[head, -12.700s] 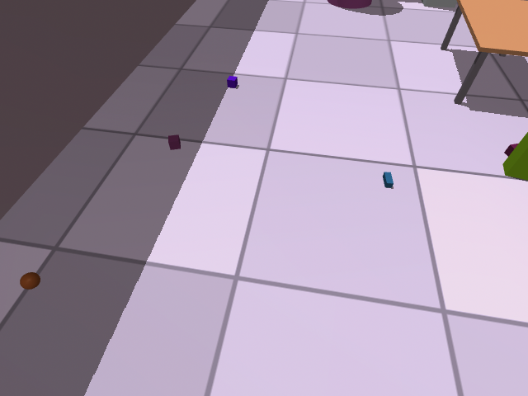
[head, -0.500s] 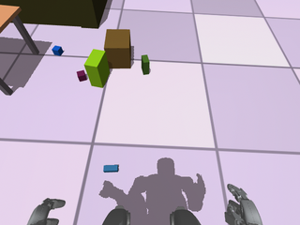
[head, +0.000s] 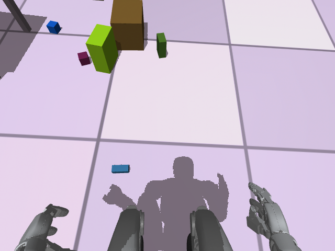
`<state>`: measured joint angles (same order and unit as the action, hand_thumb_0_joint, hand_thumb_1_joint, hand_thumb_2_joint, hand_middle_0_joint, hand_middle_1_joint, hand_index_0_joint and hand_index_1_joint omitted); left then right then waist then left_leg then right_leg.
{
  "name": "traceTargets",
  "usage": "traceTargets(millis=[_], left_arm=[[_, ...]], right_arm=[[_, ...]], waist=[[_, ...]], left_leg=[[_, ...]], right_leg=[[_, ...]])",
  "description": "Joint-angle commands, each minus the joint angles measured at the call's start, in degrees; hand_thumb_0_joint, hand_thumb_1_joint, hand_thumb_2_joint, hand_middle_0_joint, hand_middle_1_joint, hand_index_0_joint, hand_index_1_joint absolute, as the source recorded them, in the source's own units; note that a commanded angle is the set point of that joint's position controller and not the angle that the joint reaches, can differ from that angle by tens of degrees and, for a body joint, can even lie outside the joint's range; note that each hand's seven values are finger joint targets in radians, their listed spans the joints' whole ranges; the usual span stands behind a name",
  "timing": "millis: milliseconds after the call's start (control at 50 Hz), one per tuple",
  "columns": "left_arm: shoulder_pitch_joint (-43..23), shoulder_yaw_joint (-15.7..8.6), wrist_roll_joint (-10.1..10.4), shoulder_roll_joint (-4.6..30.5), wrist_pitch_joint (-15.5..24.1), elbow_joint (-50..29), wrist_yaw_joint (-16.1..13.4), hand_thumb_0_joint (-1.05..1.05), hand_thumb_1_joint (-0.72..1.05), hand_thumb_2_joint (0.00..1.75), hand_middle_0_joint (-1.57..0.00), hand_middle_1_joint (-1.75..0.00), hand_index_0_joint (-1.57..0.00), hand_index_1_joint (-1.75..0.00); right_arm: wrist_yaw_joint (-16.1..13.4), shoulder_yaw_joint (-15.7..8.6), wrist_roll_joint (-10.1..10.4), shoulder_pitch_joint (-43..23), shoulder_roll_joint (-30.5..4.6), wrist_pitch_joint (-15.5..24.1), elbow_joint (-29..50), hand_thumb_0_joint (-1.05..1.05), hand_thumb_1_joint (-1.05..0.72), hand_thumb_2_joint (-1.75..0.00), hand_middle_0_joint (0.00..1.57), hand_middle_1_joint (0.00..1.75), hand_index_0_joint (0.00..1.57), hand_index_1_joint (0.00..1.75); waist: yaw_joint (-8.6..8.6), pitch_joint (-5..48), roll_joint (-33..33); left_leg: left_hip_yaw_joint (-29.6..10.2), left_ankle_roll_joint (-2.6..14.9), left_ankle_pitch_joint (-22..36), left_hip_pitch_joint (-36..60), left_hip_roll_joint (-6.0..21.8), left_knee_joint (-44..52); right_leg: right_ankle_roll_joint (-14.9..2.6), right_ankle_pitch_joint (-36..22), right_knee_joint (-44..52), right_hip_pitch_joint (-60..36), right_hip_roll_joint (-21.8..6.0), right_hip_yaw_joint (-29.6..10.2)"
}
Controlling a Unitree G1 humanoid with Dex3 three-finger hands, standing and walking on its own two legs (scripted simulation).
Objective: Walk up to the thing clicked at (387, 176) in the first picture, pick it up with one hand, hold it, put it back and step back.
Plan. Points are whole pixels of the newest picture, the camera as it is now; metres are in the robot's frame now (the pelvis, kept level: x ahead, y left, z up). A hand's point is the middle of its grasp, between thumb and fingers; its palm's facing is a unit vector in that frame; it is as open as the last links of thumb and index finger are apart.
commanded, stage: rise first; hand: left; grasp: from above
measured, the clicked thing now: (120, 169) +0.46 +0.23 -0.62
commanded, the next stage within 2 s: none
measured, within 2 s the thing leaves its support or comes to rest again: neither
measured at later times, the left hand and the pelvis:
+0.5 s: hand (86, 193) +0.30 +0.29 -0.34, palm faces -0.49 -0.27 -0.83, open 12.7 cm; pelvis -0.07 -0.01 -0.21, yaw -2 degrees
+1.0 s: hand (95, 178) +0.37 +0.29 -0.43, palm faces -0.47 -0.01 -0.88, open 12.5 cm; pelvis -0.07 +0.01 -0.28, yaw -5 degrees
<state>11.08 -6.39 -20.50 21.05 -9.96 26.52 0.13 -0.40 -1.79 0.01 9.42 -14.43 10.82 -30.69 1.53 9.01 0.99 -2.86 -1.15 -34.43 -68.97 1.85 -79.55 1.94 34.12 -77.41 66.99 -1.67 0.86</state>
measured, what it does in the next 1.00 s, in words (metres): lowers itself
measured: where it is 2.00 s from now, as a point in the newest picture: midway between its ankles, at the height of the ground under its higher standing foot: outside the picture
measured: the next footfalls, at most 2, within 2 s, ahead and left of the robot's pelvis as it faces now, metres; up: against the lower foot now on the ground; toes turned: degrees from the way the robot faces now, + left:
none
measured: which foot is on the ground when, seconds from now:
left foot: down 0.00-1.00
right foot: down 0.00-1.00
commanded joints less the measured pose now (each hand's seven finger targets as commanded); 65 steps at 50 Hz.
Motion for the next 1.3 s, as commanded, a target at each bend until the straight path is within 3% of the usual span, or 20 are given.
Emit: traceTargets(millis=[0, 20, 60, 200, 380, 420, 440, 600, 660, 720, 740, 820, 860, 920, 980, 1020, 1080, 1140, 1280], left_arm=[[-10.8, -4.0, -6.5, 11.9, 7.8, -1.3, -2.3, 0.00, -0.38, 0.83, -0.26, -0.88, -0.25, -0.89], [-12.7, -3.0, -8.2, 11.5, 9.2, -0.2, -2.6, 0.00, -0.40, 0.83, -0.28, -0.86, -0.27, -0.88], [-14.9, -5.5, -11.0, 15.2, 11.5, 1.9, -3.9, 0.00, -0.37, 0.81, -0.28, -0.88, -0.27, -0.88], [-26.9, -6.9, -19.9, 20.7, 15.8, 10.2, -7.2, 0.00, -0.36, 0.82, -0.30, -0.87, -0.29, -0.87], [-48.8, -5.9, -30.1, 28.2, 21.9, 19.5, -9.2, 0.00, -0.31, 0.79, -0.33, -0.83, -0.33, -0.83], [-51.7, -5.3, -32.1, 28.3, 22.9, 21.6, -10.2, 0.00, -0.32, 0.81, -0.31, -0.83, -0.31, -0.84], [-54.0, -5.9, -33.1, 30.3, 23.4, 22.5, -10.8, 0.00, -0.31, 0.82, -0.31, -0.82, -0.31, -0.83], [-63.1, -6.5, -40.6, 35.2, 24.9, 30.3, -16.0, 0.00, -0.26, 0.79, -0.31, -0.75, -0.31, -0.75], [-66.8, -5.4, -43.7, 35.8, 25.1, 32.8, -17.2, 0.00, -0.26, 0.80, -0.31, -0.73, -0.31, -0.74], [-67.5, -4.2, -45.6, 35.0, 25.2, 36.2, -18.2, 0.00, -0.26, 0.79, -0.32, -0.71, -0.32, -0.72], [-69.6, -3.0, -46.1, 34.1, 25.5, 36.3, -18.4, 0.00, -0.26, 0.79, -0.32, -0.70, -0.32, -0.71], [-72.2, -3.6, -48.8, 36.6, 26.1, 38.5, -19.6, 0.00, -0.25, 0.78, -0.34, -0.68, -0.33, -0.69], [-72.1, -3.1, -50.1, 36.0, 26.5, 40.1, -20.4, 0.00, -0.25, 0.78, -0.34, -0.69, -0.33, -0.70], [-74.2, -4.0, -51.7, 37.9, 27.2, 41.1, -21.6, 0.00, -0.24, 0.77, -0.34, -0.70, -0.33, -0.70], [-75.0, -3.0, -53.0, 36.4, 27.7, 42.5, -22.8, 0.00, -0.22, 0.75, -0.36, -0.68, -0.35, -0.69], [-75.6, -4.4, -53.3, 38.1, 27.5, 43.5, -23.7, 0.00, -0.24, 0.76, -0.35, -0.68, -0.34, -0.69], [-76.8, -4.6, -53.4, 37.6, 26.9, 45.7, -25.2, 0.00, -0.25, 0.77, -0.34, -0.70, -0.33, -0.71], [-78.4, -3.6, -53.7, 37.1, 26.1, 48.2, -26.0, 0.00, -0.27, 0.79, -0.34, -0.71, -0.32, -0.72], [-78.9, -4.0, -52.9, 38.1, 25.0, 48.6, -26.0, 0.00, -0.27, 0.78, -0.32, -0.73, -0.32, -0.73]], right_arm=[[0.1, -4.0, 0.2, 0.0, -9.2, 3.5, 4.3, 0.00, -0.90, -0.90, 0.20, 0.30, 0.20, 0.30], [0.3, -4.1, 0.3, -0.4, -9.3, 3.7, 3.8, 0.00, -0.93, -0.91, 0.20, 0.30, 0.20, 0.30], [0.6, -4.6, 0.2, -0.5, -10.5, 3.9, 2.5, 0.00, -0.92, -0.90, 0.20, 0.30, 0.20, 0.30], [1.9, -5.5, -0.1, 1.0, -11.6, 2.0, -1.4, 0.00, -0.93, -0.91, 0.20, 0.30, 0.20, 0.30], [3.2, -6.0, -1.6, 4.2, -12.8, -0.9, -5.2, 0.00, -0.93, -0.91, 0.20, 0.30, 0.20, 0.30], [3.5, -5.8, -1.9, 4.5, -12.7, -1.7, -5.9, 0.00, -0.91, -0.91, 0.20, 0.30, 0.20, 0.30], [3.5, -5.8, -2.1, 4.8, -12.9, -2.1, -6.1, 0.00, -0.91, -0.90, 0.20, 0.30, 0.20, 0.30], [4.4, -4.6, -3.7, 5.4, -13.1, -6.3, -7.5, 0.00, -0.89, -0.90, 0.20, 0.30, 0.20, 0.30], [4.7, -4.3, -4.3, 6.0, -13.5, -7.4, -8.1, 0.00, -0.89, -0.90, 0.20, 0.30, 0.20, 0.30], [5.1, -4.0, -4.9, 6.6, -13.7, -8.1, -9.0, 0.00, -0.89, -0.90, 0.20, 0.30, 0.20, 0.30], [5.2, -4.0, -5.1, 6.7, -14.1, -8.2, -9.1, 0.00, -0.89, -0.90, 0.20, 0.30, 0.20, 0.30], [5.7, -3.7, -5.8, 7.5, -14.5, -8.7, -10.0, 0.00, -0.90, -0.90, 0.20, 0.30, 0.20, 0.30], [6.0, -3.4, -6.1, 7.5, -14.4, -8.9, -10.3, 0.00, -0.90, -0.90, 0.20, 0.30, 0.20, 0.30], [6.3, -3.3, -6.7, 8.1, -14.9, -9.2, -10.7, 0.00, -0.90, -0.90, 0.20, 0.30, 0.20, 0.30], [6.6, -2.8, -7.7, 8.1, -14.4, -9.3, -11.3, 0.00, -0.90, -0.90, 0.20, 0.30, 0.20, 0.30], [6.7, -2.8, -7.7, 8.3, -14.8, -9.4, -11.7, 0.00, -0.90, -0.90, 0.20, 0.30, 0.20, 0.30], [7.0, -2.5, -8.4, 8.7, -14.8, -9.4, -12.0, 0.00, -0.90, -0.90, 0.20, 0.30, 0.20, 0.30], [6.9, -2.0, -8.7, 8.3, -14.5, -9.0, -12.3, 0.00, -0.90, -0.90, 0.20, 0.30, 0.20, 0.30], [7.1, -1.6, -9.3, 8.6, -14.1, -8.8, -12.6, 0.00, -0.90, -0.90, 0.20, 0.30, 0.20, 0.30]], waist=[[1.17, 17.3, 3.1], [1.35, 18.7, 3.5], [-0.08, 22.3, 5.2], [-0.43, 31.2, 2.9], [1.20, 36.9, 1.0], [1.22, 36.1, 2.4], [1.62, 36.6, 2.8], [3.25, 32.4, 5.7], [4.32, 32.1, 9.7], [5.02, 31.4, 10.1], [6.17, 30.6, 11.0], [6.72, 31.1, 11.7], [6.43, 31.3, 13.3], [7.48, 32.0, 11.5], [7.92, 31.9, 13.0], [7.79, 33.6, 13.3], [8.53, 33.4, 13.1], [9.32, 31.4, 13.2], [9.48, 33.4, 12.7]], left_leg=[[0.9, 1.42, 10.7, 4.5, -1.6, 2.6], [0.8, 1.33, 10.7, 3.2, -1.6, 1.0], [0.3, 1.02, 12.1, 2.3, -1.4, -1.7], [1.9, 1.92, 14.6, -8.5, -2.1, -14.4], [2.8, 2.70, 5.7, -20.6, -2.2, -25.8], [2.4, 2.54, 4.5, -21.3, -2.1, -26.8], [2.5, 2.60, 3.5, -22.3, -2.2, -27.6], [1.9, 2.85, -3.3, -28.7, -2.9, -31.3], [0.9, 2.48, -3.4, -26.8, -2.8, -31.9], [0.2, 2.30, -2.0, -26.8, -2.8, -33.1], [0.0, 2.28, -2.5, -27.2, -2.7, -33.2], [-0.2, 2.30, -0.4, -28.0, -2.8, -35.3], [-0.3, 2.06, 0.3, -27.1, -2.8, -35.6], [0.1, 2.47, 1.7, -28.7, -2.9, -37.7], [0.8, 2.61, 3.1, -29.0, -3.0, -39.2], [0.4, 2.39, 4.6, -27.7, -2.8, -39.6], [0.4, 2.52, 5.0, -28.8, -2.7, -40.2], [0.7, 2.71, 3.0, -30.7, -2.8, -40.8], [1.0, 2.96, 4.1, -31.8, -2.8, -42.7]], right_leg=[[-3.26, -10.2, 0.1, 1.6, 1.8, 0.3], [-3.34, -10.3, -1.9, 3.7, 1.8, 0.3], [-3.59, -10.8, -6.1, 7.4, 1.8, 0.4], [-3.34, -13.3, -14.8, 14.0, 2.0, 0.7], [-2.80, -5.6, -22.2, 20.8, 2.1, 1.8], [-3.07, -4.0, -24.2, 24.9, 2.2, 2.6], [-3.07, -3.0, -24.8, 25.0, 2.3, 2.7], [-3.41, 4.4, -29.7, 33.9, 2.7, 4.4], [-3.83, 2.9, -32.5, 38.0, 2.6, 5.5], [-3.98, 1.4, -34.6, 40.7, 2.5, 6.2], [-3.91, 1.4, -35.1, 42.3, 2.4, 6.5], [-3.89, -0.6, -37.1, 43.1, 2.4, 6.7], [-3.92, -1.0, -38.1, 44.1, 2.3, 6.9], [-3.79, -2.3, -38.5, 43.7, 2.6, 7.0], [-3.57, -3.5, -39.2, 43.7, 2.6, 7.0], [-3.56, -4.6, -40.5, 44.3, 2.7, 7.3], [-3.52, -5.2, -41.1, 44.8, 2.9, 7.6], [-3.57, -4.0, -41.0, 46.0, 2.9, 7.4], [-3.31, -5.3, -41.7, 43.9, 3.0, 7.2]])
